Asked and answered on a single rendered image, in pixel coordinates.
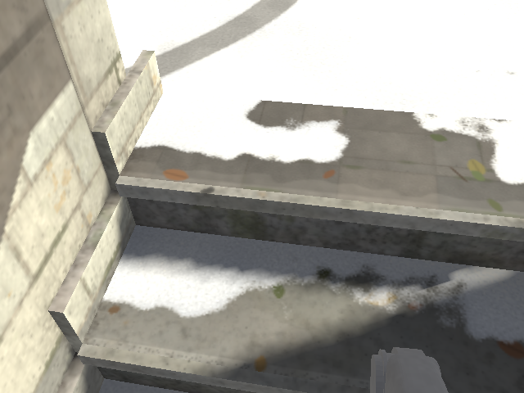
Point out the robot right thigh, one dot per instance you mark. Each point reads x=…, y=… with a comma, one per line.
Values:
x=405, y=370

